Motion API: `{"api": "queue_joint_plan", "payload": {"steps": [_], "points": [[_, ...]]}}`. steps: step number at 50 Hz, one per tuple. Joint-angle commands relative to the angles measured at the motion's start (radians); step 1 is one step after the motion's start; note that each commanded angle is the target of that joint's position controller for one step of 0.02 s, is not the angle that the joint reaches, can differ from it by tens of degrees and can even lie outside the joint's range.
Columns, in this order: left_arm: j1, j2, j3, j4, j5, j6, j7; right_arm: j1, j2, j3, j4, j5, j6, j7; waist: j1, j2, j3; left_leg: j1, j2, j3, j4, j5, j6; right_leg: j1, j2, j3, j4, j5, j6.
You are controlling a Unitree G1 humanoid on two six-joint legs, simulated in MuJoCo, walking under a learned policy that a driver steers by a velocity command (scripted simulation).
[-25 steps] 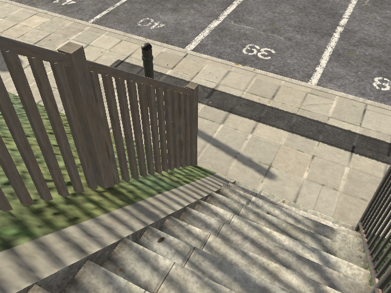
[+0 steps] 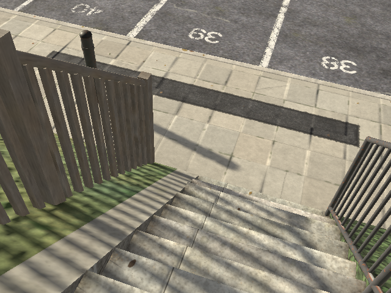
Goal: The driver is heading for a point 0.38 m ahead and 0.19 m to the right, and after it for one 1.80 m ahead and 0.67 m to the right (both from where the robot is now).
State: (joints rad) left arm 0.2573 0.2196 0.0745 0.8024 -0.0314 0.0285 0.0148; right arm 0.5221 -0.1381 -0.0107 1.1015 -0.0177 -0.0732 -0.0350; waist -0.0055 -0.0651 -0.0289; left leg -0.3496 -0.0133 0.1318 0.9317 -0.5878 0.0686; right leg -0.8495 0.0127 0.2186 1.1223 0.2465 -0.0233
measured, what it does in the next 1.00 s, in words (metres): goes down, turning right: right foot 0.22 m lower, then left foot 0.17 m lower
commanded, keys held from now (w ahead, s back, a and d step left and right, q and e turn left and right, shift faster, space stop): w+e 0.34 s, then e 0.64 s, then no key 0.02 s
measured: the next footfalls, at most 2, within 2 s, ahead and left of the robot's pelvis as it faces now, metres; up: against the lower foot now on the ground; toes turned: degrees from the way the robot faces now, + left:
right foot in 0.28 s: +0.20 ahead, -0.14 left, -0.22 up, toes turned -6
left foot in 0.66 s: +0.52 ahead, +0.02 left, -0.39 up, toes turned -28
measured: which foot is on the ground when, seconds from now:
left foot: down 0.00-0.28, up 0.30-0.64, down 0.66-1.00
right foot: up 0.00-0.26, down 0.28-0.66, up 0.68-1.00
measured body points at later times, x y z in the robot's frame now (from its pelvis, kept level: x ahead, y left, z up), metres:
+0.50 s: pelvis +0.25 -0.05 -0.21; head +0.27 -0.04 +0.24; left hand +0.23 +0.19 -0.36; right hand +0.39 -0.32 -0.30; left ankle +0.42 +0.08 -0.84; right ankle +0.16 -0.14 -0.91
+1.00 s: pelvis +0.36 -0.03 -0.34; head +0.37 -0.02 +0.11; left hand +0.67 +0.01 -0.40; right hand +0.26 -0.28 -0.46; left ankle +0.49 +0.03 -1.07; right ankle +0.28 -0.14 -0.70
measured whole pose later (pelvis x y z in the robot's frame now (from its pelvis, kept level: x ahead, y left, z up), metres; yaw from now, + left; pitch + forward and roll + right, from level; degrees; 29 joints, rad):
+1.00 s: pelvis +0.36 -0.03 -0.34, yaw -33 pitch -2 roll +0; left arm 0.06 0.19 -0.01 0.48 -0.05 0.12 0.08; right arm 0.35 -0.26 0.05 0.71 -0.04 0.07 -0.07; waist -0.06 -0.02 0.04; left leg -0.32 0.05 0.07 0.51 -0.16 0.02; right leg -1.00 0.11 0.09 2.36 -0.55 0.13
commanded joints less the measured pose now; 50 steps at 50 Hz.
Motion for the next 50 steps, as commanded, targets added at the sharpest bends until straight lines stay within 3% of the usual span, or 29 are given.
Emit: {"api": "queue_joint_plan", "payload": {"steps": [1, 6, 10, 12, 14, 15, 16, 17, 18, 19, 20, 21, 22, 23, 24, 25, 27, 29, 31, 32, 33, 34, 35, 36, 37, 38, 40, 44, 50], "points": [[0.022, 0.024, 0.006, -0.073, 0.021, 0.005, -0.027, -0.035, -0.124, -0.010, -0.062, 0.015, -0.018, -0.038, 0.062, 0.162, 0.103, -0.095, 0.246, -0.276, -0.244, 0.373, 0.053, 0.028, -0.015, 0.049, -0.142, 0.270, 0.005], [-0.052, 0.020, -0.008, -0.086, 0.053, 0.014, -0.049, 0.014, -0.134, -0.017, -0.114, 0.021, -0.013, -0.028, -0.007, 0.090, 0.157, -0.118, 0.233, -0.180, -0.046, 0.246, 0.058, 0.108, 0.002, -0.049, -0.240, 0.369, 0.001], [-0.097, 0.049, -0.001, -0.081, 0.031, 0.007, -0.068, 0.029, -0.152, -0.047, -0.096, 0.026, 0.006, -0.036, -0.058, 0.157, 0.150, 0.090, 0.319, -0.243, 0.165, 0.370, 0.062, -0.004, -0.050, -0.084, -0.251, 0.250, -0.019], [0.061, 0.089, 0.023, -0.021, 0.009, 0.009, -0.067, -0.116, -0.174, -0.060, -0.120, 0.039, 0.002, -0.028, 0.023, 0.201, 0.121, -0.010, 0.335, -0.228, 0.362, 0.502, 0.033, 0.228, -0.075, -0.182, -0.327, 0.152, -0.039], [0.467, 0.135, 0.057, 0.122, 0.035, 0.004, -0.050, -0.296, -0.191, -0.074, -0.152, 0.048, -0.016, -0.008, 0.294, -0.011, 0.025, -0.209, 0.121, 0.049, 0.988, 0.726, -0.070, 0.858, 0.023, -0.377, -0.751, 0.223, -0.149], [0.562, 0.131, 0.046, 0.202, 0.025, 0.005, -0.038, -0.301, -0.142, -0.079, -0.202, 0.017, -0.022, -0.002, 0.307, -0.365, 0.109, -0.658, -0.045, 0.092, 1.496, -0.139, -0.116, 1.126, -0.057, -0.202, -0.681, 0.518, -0.251], [0.494, 0.107, 0.010, 0.177, 0.046, -0.018, -0.038, -0.214, -0.081, -0.054, -0.306, 0.032, -0.047, 0.008, 0.145, -0.567, -0.010, -0.905, -0.038, -0.151, 1.357, -0.271, -0.103, 1.292, -0.140, 0.124, -0.464, 0.737, -0.342], [0.465, 0.047, -0.006, 0.149, 0.042, -0.019, -0.038, -0.267, -0.099, -0.049, -0.332, 0.021, -0.048, 0.018, 0.141, -0.311, -0.074, -0.936, 0.000, -0.185, 1.260, -0.283, -0.105, 1.273, -0.199, 0.162, -0.475, 0.640, -0.363], [0.429, 0.055, 0.000, 0.158, 0.038, -0.030, -0.031, -0.305, -0.086, -0.039, -0.341, 0.047, -0.045, 0.026, 0.091, 0.043, -0.049, -0.963, 0.053, -0.200, 1.106, -0.121, -0.062, 1.149, -0.218, 0.197, -0.485, 0.343, -0.333], [0.311, 0.099, 0.012, 0.105, 0.017, -0.026, -0.023, -0.324, -0.069, -0.041, -0.356, 0.029, -0.034, 0.012, 0.038, 0.185, -0.049, -0.923, 0.071, -0.159, 1.103, -0.088, -0.065, 1.006, -0.223, 0.241, -0.478, 0.410, -0.339], [0.296, 0.136, 0.011, 0.106, 0.032, -0.044, -0.010, -0.261, -0.062, -0.035, -0.364, 0.059, -0.035, 0.012, -0.025, 0.153, -0.078, -0.924, 0.108, -0.287, 0.833, 0.145, -0.070, 0.893, -0.320, 0.365, -0.444, 0.276, -0.352], [0.151, 0.078, -0.014, 0.027, 0.048, -0.045, 0.023, -0.329, -0.104, -0.042, -0.391, 0.061, -0.028, -0.002, -0.049, 0.166, -0.003, -0.863, 0.129, -0.313, 0.552, 0.301, -0.136, 0.695, -0.329, 0.388, -0.497, 0.301, -0.324], [0.015, 0.075, -0.019, -0.021, 0.040, -0.035, 0.066, -0.401, -0.138, -0.043, -0.451, 0.015, -0.023, -0.014, -0.077, 0.171, 0.031, -0.466, 0.108, -0.254, 0.095, 0.567, -0.150, 0.327, -0.178, 0.227, -0.535, 0.200, -0.248], [0.018, 0.114, -0.010, 0.004, 0.074, -0.034, 0.081, -0.272, -0.103, -0.048, -0.356, -0.016, -0.020, -0.010, -0.109, 0.069, -0.075, -0.032, 0.014, -0.183, 0.222, 0.852, -0.146, 0.100, -0.086, 0.151, -0.483, 0.204, -0.230], [0.082, 0.107, -0.010, 0.044, 0.043, -0.045, 0.090, -0.184, -0.119, -0.061, -0.311, -0.008, -0.021, 0.001, -0.100, 0.007, -0.097, -0.049, 0.022, -0.258, 0.239, 1.033, -0.140, 0.192, -0.086, 0.181, -0.404, 0.076, -0.222], [0.115, 0.080, -0.011, 0.032, -0.013, -0.057, 0.095, -0.258, -0.158, -0.070, -0.356, -0.010, -0.018, 0.008, -0.065, 0.048, -0.071, -0.196, 0.009, -0.268, 0.082, 1.071, -0.132, 0.339, -0.036, 0.173, -0.351, -0.064, -0.214], [0.149, 0.051, -0.017, 0.003, -0.060, -0.057, 0.125, -0.525, -0.119, -0.039, -0.497, 0.010, -0.004, 0.002, 0.013, 0.153, 0.092, -0.215, 0.003, -0.269, -0.455, 1.096, -0.141, 0.343, 0.053, 0.111, -0.288, -0.428, -0.150], [0.231, 0.027, -0.016, 0.064, -0.005, -0.026, 0.125, -0.518, -0.067, -0.044, -0.537, 0.034, 0.018, 0.023, 0.052, 0.017, 0.067, 0.006, 0.010, -0.309, -0.509, 1.110, -0.139, 0.304, 0.059, 0.188, -0.244, -0.482, -0.165], [0.131, 0.022, -0.015, 0.033, 0.008, -0.010, 0.101, -0.162, -0.141, -0.082, -0.436, 0.018, 0.027, 0.050, -0.091, -0.091, 0.017, 0.290, 0.001, -0.234, -0.426, 1.154, -0.114, 0.205, 0.106, 0.192, -0.038, -0.353, -0.143], [0.125, -0.002, -0.026, 0.005, -0.019, -0.008, 0.091, -0.034, -0.152, -0.088, -0.395, 0.007, 0.028, 0.036, -0.130, -0.043, 0.044, 0.273, 0.095, -0.286, -0.745, 1.158, -0.091, 0.319, 0.130, 0.116, 0.124, -0.424, -0.091], [0.198, -0.020, -0.027, 0.038, -0.006, -0.017, 0.059, 0.081, -0.185, -0.099, -0.330, -0.003, 0.027, 0.038, -0.129, 0.124, 0.000, 0.528, 0.175, -0.286, -0.618, 1.482, -0.080, 0.140, 0.204, 0.052, 0.388, -0.739, -0.039], [0.362, -0.051, -0.027, 0.036, -0.019, -0.021, 0.018, 0.038, -0.200, -0.077, -0.336, -0.013, 0.037, 0.054, -0.050, 0.406, -0.129, 0.804, 0.324, -0.424, -0.258, 1.870, 0.062, -0.135, 0.312, 0.071, 0.827, -1.263, 0.027], [0.380, -0.009, -0.029, -0.018, -0.038, -0.023, 0.011, 0.012, -0.215, -0.067, -0.337, 0.018, 0.044, 0.073, -0.021, 0.489, -0.258, 0.838, 0.444, -0.570, -0.268, 1.821, 0.169, -0.212, 0.254, 0.118, 0.986, -1.256, 0.078], [0.274, 0.029, -0.022, -0.063, -0.030, -0.010, 0.020, -0.020, -0.239, -0.062, -0.350, 0.022, 0.058, 0.076, -0.033, 0.398, -0.235, 0.767, 0.466, -0.591, -0.328, 1.523, 0.221, -0.259, 0.219, 0.078, 1.133, -1.204, 0.105], [0.156, 0.060, -0.016, -0.100, -0.011, 0.012, 0.032, -0.087, -0.235, -0.050, -0.374, 0.010, 0.071, 0.070, -0.023, 0.187, -0.176, 0.581, 0.437, -0.555, -0.404, 1.205, 0.236, -0.244, 0.173, 0.015, 1.141, -1.075, 0.113], [0.026, 0.039, -0.026, -0.193, -0.024, 0.045, 0.051, -0.207, -0.296, -0.058, -0.390, -0.019, 0.077, 0.055, 0.025, 0.202, -0.104, 0.348, 0.509, -0.692, -0.534, 0.845, 0.295, -0.237, 0.109, -0.036, 1.182, -0.928, 0.107], [-0.059, 0.022, -0.038, -0.235, -0.008, 0.096, 0.060, -0.323, -0.258, -0.015, -0.433, -0.043, 0.115, 0.020, 0.047, 0.107, 0.007, 0.031, 0.419, -0.582, -0.628, 0.555, 0.230, -0.146, 0.112, -0.085, 1.294, -0.792, 0.119], [-0.095, -0.022, -0.066, -0.328, -0.026, 0.097, 0.074, -0.268, -0.219, 0.047, -0.450, -0.024, 0.136, -0.018, 0.015, 0.132, 0.014, 0.006, 0.278, -0.358, -0.574, 0.653, 0.170, -0.174, 0.133, -0.128, 1.389, -0.728, 0.153], [-0.262, -0.017, -0.099, -0.450, -0.016, 0.076, 0.060, -0.147, -0.321, 0.011, -0.459, -0.015, 0.134, -0.060, -0.048, 0.184, -0.040, 0.262, 0.309, -0.302, -0.606, 0.669, 0.187, -0.240, 0.047, -0.115, 1.133, -0.821, 0.153]]}}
